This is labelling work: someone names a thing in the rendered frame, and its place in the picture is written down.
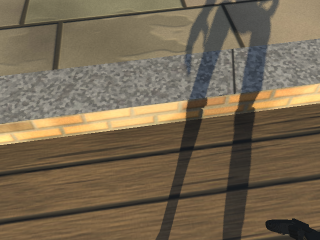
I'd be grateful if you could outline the robot right hand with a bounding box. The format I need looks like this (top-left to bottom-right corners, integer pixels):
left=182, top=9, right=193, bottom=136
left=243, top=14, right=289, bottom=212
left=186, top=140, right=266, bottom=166
left=265, top=218, right=320, bottom=240

